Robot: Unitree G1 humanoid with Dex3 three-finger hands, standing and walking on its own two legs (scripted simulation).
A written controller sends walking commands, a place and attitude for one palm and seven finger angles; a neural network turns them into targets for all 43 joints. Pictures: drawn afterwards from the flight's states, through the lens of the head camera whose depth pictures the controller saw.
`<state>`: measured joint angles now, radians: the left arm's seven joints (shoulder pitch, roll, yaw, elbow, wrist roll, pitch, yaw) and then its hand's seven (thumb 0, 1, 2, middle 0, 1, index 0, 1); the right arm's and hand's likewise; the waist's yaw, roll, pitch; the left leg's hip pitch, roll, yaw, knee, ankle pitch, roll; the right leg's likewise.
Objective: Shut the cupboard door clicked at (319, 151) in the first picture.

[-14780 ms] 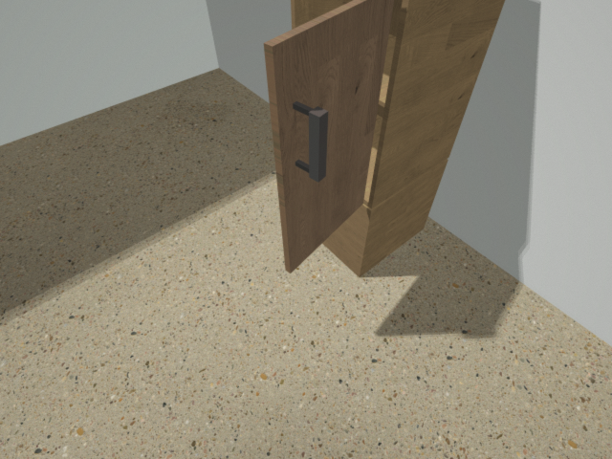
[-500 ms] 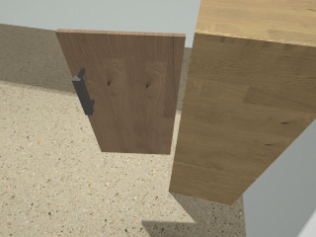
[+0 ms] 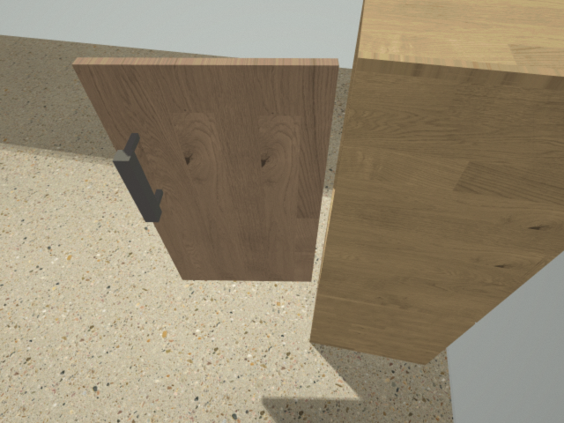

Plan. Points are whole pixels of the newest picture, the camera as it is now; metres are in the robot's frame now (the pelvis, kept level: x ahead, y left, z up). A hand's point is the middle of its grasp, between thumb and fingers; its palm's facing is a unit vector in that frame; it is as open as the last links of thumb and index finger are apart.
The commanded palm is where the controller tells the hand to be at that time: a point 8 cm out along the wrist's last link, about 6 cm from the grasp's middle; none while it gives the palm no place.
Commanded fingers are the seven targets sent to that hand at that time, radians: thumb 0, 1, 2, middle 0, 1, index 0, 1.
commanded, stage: come to a stop and stand still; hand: left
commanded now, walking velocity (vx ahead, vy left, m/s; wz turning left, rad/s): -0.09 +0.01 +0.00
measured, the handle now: (143, 179) +0.45 +0.25 +0.07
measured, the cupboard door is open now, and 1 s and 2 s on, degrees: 100 100 100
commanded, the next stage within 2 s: look again from close up in 0.74 s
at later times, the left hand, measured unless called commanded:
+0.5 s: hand out of the picture -0.02 +0.18 -0.16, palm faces -0.01 -0.97 -0.24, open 7.4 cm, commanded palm none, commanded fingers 0.00 0.90 0.90 -0.20 -0.30 -0.20 -0.30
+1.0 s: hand out of the picture -0.04 +0.14 -0.17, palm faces -0.02 -0.98 -0.18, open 7.3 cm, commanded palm none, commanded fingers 0.00 0.90 0.90 -0.20 -0.30 -0.20 -0.30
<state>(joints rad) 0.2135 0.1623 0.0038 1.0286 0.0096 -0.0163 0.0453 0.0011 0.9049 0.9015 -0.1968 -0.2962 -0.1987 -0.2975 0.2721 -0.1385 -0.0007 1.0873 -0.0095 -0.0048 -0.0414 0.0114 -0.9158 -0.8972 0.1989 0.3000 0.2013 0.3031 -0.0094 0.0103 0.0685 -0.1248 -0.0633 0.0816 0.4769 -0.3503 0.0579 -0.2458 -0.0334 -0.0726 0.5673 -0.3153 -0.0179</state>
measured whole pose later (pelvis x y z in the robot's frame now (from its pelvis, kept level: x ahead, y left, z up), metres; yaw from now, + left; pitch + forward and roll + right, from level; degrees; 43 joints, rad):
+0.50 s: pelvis -0.05 -0.01 +0.01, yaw -1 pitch -2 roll +1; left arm 0.29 0.17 -0.02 1.04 0.01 0.00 0.02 0.00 0.91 0.90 -0.20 -0.30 -0.20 -0.30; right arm 0.28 -0.20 0.01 1.00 -0.02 -0.01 -0.01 0.01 -0.93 -0.90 0.20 0.30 0.20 0.30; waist 0.00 0.04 0.01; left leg -0.14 -0.04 0.10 0.44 -0.27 0.06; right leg -0.25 -0.01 -0.06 0.49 -0.21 -0.03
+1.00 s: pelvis -0.03 -0.02 +0.01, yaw -1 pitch -1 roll +1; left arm 0.29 0.13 -0.03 1.14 0.01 -0.02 0.03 0.01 0.92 0.90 -0.20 -0.30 -0.20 -0.30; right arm 0.34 -0.13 0.03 1.16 -0.01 -0.03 -0.03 0.01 -0.91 -0.90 0.20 0.30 0.20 0.30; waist -0.01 0.01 0.04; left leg -0.12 -0.02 0.09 0.41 -0.27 0.04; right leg -0.23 0.01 -0.07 0.45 -0.21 -0.05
